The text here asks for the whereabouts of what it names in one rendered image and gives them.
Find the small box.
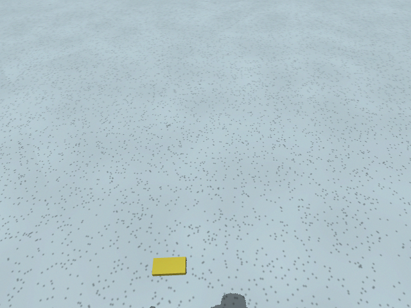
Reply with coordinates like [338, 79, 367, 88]
[152, 257, 186, 276]

